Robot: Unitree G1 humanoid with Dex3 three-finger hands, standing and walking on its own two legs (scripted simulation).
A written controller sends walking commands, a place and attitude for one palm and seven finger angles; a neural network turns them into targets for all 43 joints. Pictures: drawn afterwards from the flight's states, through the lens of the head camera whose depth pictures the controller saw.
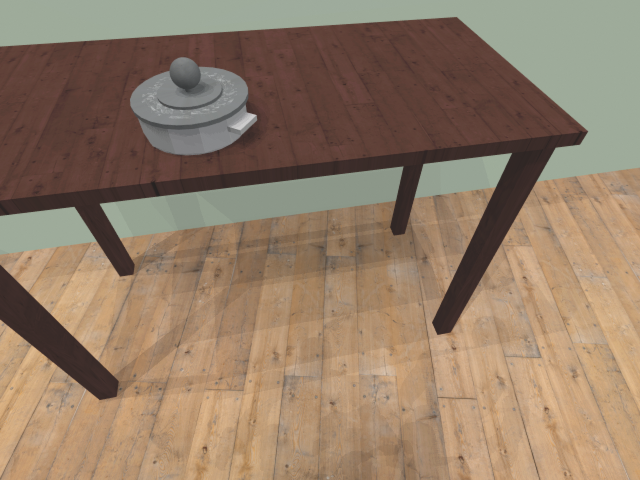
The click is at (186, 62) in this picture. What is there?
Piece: lid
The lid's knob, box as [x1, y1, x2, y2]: [169, 57, 200, 88]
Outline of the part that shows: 175,59 172,62 169,70 170,76 174,83 182,88 191,88 195,86 199,81 200,72 197,65 192,60 185,57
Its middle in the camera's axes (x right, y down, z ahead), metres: -0.23 -0.28 +0.64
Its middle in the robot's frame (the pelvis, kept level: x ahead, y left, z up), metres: +0.68 +0.27 +0.17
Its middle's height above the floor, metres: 0.94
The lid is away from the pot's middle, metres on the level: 0.00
